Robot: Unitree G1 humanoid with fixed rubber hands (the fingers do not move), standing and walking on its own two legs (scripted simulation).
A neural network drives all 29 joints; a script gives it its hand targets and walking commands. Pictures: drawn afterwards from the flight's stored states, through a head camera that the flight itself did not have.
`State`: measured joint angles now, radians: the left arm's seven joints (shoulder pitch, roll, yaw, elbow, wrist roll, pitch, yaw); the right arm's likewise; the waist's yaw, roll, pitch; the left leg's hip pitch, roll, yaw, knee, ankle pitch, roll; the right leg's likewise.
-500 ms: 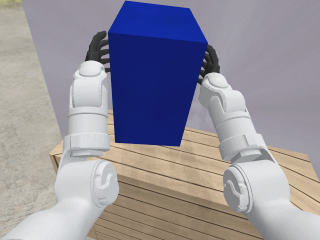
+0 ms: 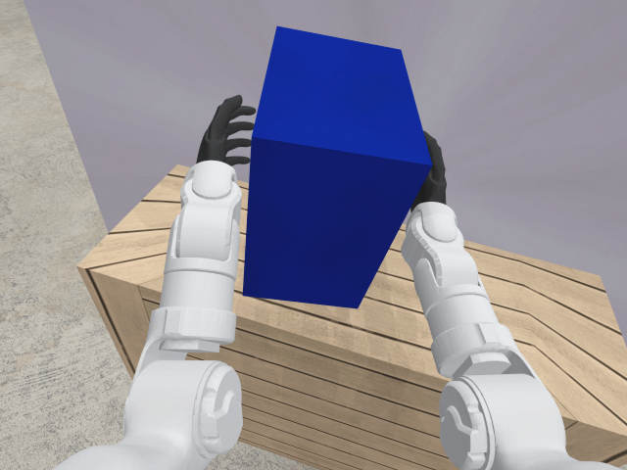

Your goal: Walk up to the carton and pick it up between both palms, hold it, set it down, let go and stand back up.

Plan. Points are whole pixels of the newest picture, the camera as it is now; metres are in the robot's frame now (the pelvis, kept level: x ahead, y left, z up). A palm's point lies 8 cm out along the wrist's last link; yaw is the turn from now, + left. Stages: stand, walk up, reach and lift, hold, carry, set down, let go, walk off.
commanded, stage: set down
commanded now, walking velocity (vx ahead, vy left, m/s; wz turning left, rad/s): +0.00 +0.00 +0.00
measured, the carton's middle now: (319, 175) +0.45 -0.06 +0.17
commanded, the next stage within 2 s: none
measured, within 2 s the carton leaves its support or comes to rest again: neither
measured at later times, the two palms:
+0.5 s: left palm (220, 173) +0.42 +0.07 +0.19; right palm (424, 201) +0.38 -0.18 +0.18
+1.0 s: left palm (245, 176) +0.44 +0.04 +0.18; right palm (437, 206) +0.38 -0.21 +0.16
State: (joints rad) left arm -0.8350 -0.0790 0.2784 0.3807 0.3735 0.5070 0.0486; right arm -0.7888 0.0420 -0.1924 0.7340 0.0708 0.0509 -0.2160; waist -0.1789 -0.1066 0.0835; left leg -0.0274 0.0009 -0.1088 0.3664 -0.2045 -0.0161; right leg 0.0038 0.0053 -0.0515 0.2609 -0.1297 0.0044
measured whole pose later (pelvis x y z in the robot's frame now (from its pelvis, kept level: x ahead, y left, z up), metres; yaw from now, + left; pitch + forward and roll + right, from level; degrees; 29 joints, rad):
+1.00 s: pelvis +0.01 +0.00 +0.00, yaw -2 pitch -4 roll -1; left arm -0.87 -0.08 0.34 0.69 0.33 0.33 0.10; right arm -0.84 0.03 -0.31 0.92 -0.07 0.00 -0.16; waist -0.17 -0.05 0.02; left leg -0.05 0.01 -0.06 0.30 -0.19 -0.01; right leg -0.06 0.00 -0.04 0.25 -0.13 0.00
